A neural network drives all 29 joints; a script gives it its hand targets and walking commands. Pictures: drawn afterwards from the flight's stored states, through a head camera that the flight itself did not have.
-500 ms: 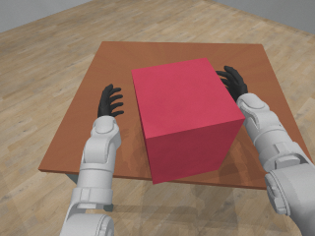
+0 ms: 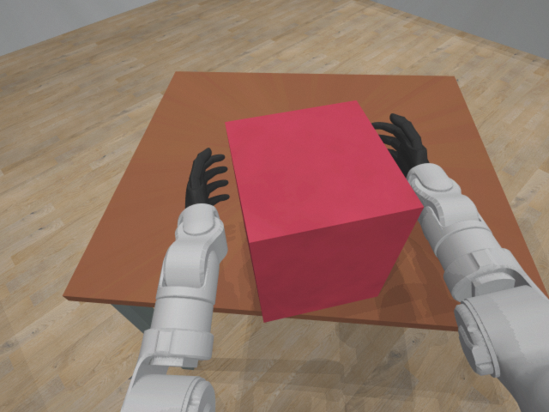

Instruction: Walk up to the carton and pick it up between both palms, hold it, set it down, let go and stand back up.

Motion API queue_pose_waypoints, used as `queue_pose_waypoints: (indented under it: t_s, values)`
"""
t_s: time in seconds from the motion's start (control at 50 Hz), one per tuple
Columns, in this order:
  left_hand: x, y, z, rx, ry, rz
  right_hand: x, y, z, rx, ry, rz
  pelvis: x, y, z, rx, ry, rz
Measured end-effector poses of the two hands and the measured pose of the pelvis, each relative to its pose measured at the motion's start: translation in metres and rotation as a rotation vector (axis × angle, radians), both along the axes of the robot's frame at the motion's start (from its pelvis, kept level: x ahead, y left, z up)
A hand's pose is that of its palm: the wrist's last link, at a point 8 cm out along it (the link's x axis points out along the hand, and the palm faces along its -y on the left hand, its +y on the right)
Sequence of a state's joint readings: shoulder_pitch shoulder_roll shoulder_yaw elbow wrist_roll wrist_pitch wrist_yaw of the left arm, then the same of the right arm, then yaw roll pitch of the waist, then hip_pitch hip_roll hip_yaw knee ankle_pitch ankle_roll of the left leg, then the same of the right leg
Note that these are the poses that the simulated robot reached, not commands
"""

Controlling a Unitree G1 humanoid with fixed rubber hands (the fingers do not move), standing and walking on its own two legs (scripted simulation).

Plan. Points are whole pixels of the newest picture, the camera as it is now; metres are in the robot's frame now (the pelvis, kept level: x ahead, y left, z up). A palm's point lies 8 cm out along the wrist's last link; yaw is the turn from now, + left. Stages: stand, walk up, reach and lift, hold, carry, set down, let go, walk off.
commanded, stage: reach and lift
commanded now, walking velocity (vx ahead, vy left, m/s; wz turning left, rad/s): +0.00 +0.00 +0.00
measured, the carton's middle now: (307, 216) +0.38 +0.05 +0.04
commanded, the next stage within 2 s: none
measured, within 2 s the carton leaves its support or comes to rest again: leaves its support in 1.84 s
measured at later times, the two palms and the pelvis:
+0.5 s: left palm (200, 205) +0.33 +0.20 +0.11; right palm (404, 167) +0.45 -0.08 +0.11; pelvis +0.00 +0.00 +0.00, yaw +0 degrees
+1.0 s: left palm (200, 204) +0.34 +0.20 +0.11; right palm (401, 169) +0.44 -0.07 +0.11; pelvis +0.00 +0.00 +0.00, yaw +0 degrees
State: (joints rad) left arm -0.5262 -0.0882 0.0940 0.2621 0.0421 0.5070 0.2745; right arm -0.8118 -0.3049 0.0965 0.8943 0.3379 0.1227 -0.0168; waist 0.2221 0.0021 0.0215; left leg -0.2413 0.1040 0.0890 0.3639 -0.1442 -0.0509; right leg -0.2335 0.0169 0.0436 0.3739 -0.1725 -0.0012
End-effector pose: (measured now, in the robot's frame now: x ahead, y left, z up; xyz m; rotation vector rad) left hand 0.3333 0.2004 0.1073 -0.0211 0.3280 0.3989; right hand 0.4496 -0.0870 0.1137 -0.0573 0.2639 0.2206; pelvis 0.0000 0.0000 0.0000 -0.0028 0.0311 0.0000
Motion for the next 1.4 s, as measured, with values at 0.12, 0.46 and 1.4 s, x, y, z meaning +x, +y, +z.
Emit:
queue_pose_waypoints:
  t_s: [0.12,0.46,1.4]
  values:
    - [0.000,0.000,0.000,0.004,-0.007,0.004,0.000,0.001,0.000,0.002,-0.002,-0.002,0.000,0.000,0.000,0.000,0.000,0.000]
    - [0.001,0.001,-0.001,0.015,-0.033,0.021,-0.004,0.008,0.000,0.021,-0.004,0.007,0.000,0.000,0.000,0.000,0.000,0.000]
    - [0.004,0.002,-0.002,0.034,-0.058,0.034,-0.013,0.015,0.003,-0.058,-0.025,0.002,0.002,0.000,0.000,-0.001,0.004,-0.001]
